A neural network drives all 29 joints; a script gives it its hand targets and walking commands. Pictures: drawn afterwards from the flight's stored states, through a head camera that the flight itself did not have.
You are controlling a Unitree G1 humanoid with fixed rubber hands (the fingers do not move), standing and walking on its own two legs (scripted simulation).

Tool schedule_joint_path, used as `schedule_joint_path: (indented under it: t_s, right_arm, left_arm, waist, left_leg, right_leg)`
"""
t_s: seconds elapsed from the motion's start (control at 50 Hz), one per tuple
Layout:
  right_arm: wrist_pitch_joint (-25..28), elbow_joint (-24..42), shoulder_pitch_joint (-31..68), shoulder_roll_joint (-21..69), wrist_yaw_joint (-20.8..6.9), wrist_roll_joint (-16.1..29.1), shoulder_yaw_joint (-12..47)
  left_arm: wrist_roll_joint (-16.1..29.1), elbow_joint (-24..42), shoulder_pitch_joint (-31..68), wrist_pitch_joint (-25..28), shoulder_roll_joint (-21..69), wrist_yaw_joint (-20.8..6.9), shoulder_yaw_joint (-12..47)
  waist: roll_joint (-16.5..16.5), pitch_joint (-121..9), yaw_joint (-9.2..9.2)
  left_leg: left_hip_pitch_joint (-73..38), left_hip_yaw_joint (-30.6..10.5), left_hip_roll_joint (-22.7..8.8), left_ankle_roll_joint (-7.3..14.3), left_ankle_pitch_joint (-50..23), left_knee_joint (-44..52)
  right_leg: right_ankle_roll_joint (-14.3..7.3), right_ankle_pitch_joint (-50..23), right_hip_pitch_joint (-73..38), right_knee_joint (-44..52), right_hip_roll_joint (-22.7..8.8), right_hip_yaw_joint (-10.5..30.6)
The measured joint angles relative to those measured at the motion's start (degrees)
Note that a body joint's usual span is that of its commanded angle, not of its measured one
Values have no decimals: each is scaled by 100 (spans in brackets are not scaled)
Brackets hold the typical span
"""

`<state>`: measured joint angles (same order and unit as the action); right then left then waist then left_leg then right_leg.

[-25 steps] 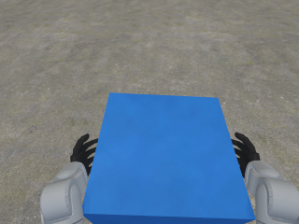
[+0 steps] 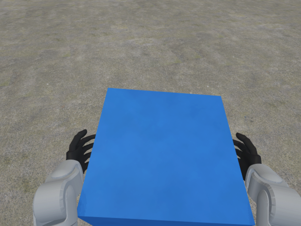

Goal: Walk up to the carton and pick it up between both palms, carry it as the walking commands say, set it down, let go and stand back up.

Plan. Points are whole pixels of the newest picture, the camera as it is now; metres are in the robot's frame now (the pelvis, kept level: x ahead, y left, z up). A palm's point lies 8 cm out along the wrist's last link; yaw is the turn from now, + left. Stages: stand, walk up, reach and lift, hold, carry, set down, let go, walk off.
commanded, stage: carry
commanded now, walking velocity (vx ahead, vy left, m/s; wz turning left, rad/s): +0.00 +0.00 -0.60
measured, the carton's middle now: (159, 163) +0.27 +0.01 +0.03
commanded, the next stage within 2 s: none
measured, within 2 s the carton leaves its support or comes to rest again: neither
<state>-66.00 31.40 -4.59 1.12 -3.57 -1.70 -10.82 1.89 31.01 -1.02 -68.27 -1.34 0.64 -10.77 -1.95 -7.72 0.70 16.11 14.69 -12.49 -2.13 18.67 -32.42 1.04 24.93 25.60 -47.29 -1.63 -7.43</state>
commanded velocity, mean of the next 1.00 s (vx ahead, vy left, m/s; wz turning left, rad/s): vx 0.00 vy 0.00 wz -0.60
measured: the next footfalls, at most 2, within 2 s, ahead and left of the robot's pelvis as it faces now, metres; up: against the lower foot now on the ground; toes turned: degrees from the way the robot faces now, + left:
right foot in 0.08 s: +0.03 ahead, -0.13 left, +0.00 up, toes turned -13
left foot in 0.60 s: +0.04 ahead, +0.05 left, +0.00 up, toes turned -14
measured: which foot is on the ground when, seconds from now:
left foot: down 0.00-0.10, up 0.12-0.58, down 0.60-0.98, up 1.00-1.00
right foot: up 0.00-0.06, down 0.08-0.60, up 0.62-0.94, down 0.96-1.00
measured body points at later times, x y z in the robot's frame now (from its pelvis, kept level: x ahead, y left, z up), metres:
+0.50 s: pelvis -0.01 -0.06 -0.01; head +0.00 -0.07 +0.44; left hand +0.26 +0.06 +0.08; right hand +0.17 -0.32 +0.07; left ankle +0.00 +0.06 -0.69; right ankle -0.01 -0.12 -0.74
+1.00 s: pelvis -0.06 -0.12 -0.02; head -0.04 -0.12 +0.43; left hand +0.26 -0.12 +0.06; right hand +0.01 -0.42 +0.06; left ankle +0.00 +0.05 -0.73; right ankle -0.13 -0.18 -0.74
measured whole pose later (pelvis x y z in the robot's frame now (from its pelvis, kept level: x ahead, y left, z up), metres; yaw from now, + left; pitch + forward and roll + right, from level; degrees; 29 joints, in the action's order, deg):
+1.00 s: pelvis -0.06 -0.12 -0.02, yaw -37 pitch +5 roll -3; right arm -66.3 33.1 -5.1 0.8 -3.8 -0.6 -12.1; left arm 1.7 32.8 -1.1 -68.6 1.6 0.9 -11.7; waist -2.8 -4.8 1.0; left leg 20.6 13.6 -19.6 -8.1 26.4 -44.8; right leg -1.5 19.4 20.2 -34.0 1.6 -9.3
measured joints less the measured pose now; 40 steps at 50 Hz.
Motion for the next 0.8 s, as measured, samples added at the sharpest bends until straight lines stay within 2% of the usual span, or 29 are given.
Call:
schedule_joint_path:
  t_s: [0.04,0.08,0.1,0.12,0.16,0.18,0.2,0.24,0.3,0.38,0.48,0.54,0.58,0.6,0.62,0.66,0.72,0.76,0.8]
  right_arm:
    - [-55,-65,29,10,29,10,7]
    - [-86,-42,32,32,53,30,-5]
    - [-82,-26,41,-10,50,52,-31]
    - [-72,-37,45,-85,32,80,-69]
    - [-51,-103,80,-201,-10,118,-87]
    - [-46,-126,126,-229,-21,138,-90]
    - [-26,-141,178,-224,-43,167,-104]
    - [89,-132,251,-137,-94,224,-152]
    - [365,-22,233,46,-175,318,-237]
    - [547,133,89,68,-135,273,-198]
    - [406,91,-67,-48,-66,154,-22]
    - [316,46,-98,-86,-49,124,43]
    - [273,29,-98,-77,-43,116,43]
    - [247,46,-96,-76,-38,103,29]
    - [248,12,-101,-30,-32,83,26]
    - [179,-85,-140,52,-41,54,54]
    - [34,-92,-274,98,-53,52,71]
    - [23,-14,-315,142,-34,50,11]
    - [24,104,-259,146,-32,50,-49]
  left_arm:
    - [4,-51,42,-77,-37,14,-6]
    - [34,-36,59,-110,-6,22,-64]
    - [37,-58,63,-64,92,28,-95]
    - [2,-106,65,2,237,37,-116]
    - [-72,-131,7,97,470,47,-185]
    - [-90,-91,-62,149,566,48,-236]
    - [-97,-14,-142,201,646,49,-291]
    - [-83,218,-291,295,747,48,-388]
    - [-15,613,-449,402,801,3,-471]
    - [-43,825,-565,478,744,-39,-381]
    - [-148,725,-700,385,589,-55,-210]
    - [-191,676,-674,267,472,-49,-132]
    - [-210,656,-612,174,389,-38,-84]
    - [-216,640,-571,140,363,-34,-57]
    - [-202,580,-530,118,305,-31,-53]
    - [-138,421,-551,73,205,-31,-71]
    - [-75,285,-585,-32,123,-25,-46]
    - [-39,253,-430,-109,115,-13,-53]
    - [-4,259,-245,-125,116,-5,-65]
  waist:
    - [3,51,55]
    - [61,110,57]
    - [-5,152,48]
    - [-86,221,44]
    - [-1,398,42]
    - [64,498,48]
    - [122,595,62]
    - [217,755,89]
    - [283,851,77]
    - [286,674,-24]
    - [349,220,-154]
    - [433,7,-208]
    - [481,-99,-199]
    - [439,-149,-154]
    - [470,-180,-84]
    - [418,-201,-100]
    - [165,-212,-109]
    - [105,-152,-59]
    - [61,-44,-21]
  left_leg:
    - [50,130,-145,-113,92,-184]
    - [128,280,-275,-253,251,-498]
    - [229,275,-410,-325,358,-733]
    - [407,55,-438,-411,702,-1085]
    - [819,-376,-166,-514,1425,-1963]
    - [1018,-513,-23,-539,1553,-2358]
    - [1212,-616,100,-542,1560,-2700]
    - [1544,-745,280,-539,1391,-3171]
    - [1845,-877,465,-531,1193,-3392]
    - [1851,-929,693,-501,1054,-3054]
    - [1398,-938,963,-374,884,-2211]
    - [990,-962,1096,-284,762,-1416]
    - [580,-907,1116,-234,441,-513]
    - [356,-877,1044,-143,174,-27]
    - [321,-830,1041,48,-33,70]
    - [227,-668,913,250,8,-18]
    - [-42,-438,552,212,96,79]
    - [-135,-354,379,97,32,178]
    - [-136,-274,196,31,11,167]
  right_leg:
    - [-16,-173,-237,524,39,-110]
    - [-56,-815,-571,1338,82,-178]
    - [-150,-784,-594,1447,181,-178]
    - [-278,-703,-492,1316,274,-168]
    - [-463,-612,-307,1107,288,-19]
    - [-511,-640,-260,1109,294,74]
    - [-468,-728,-227,1150,302,160]
    - [-551,-834,-190,1252,356,300]
    - [-650,-941,-147,1344,470,448]
    - [-692,-1024,-134,1441,601,612]
    - [-685,-1140,-201,1625,728,888]
    - [-656,-1239,-215,1728,805,1072]
    - [-626,-1270,-174,1702,874,1171]
    - [-611,-1245,-126,1616,939,1157]
    - [-567,-1132,-39,1396,915,1125]
    - [-441,-192,223,369,840,880]
    - [-213,171,446,-907,539,352]
    - [-121,149,426,-1093,299,210]
    - [-65,143,324,-855,152,150]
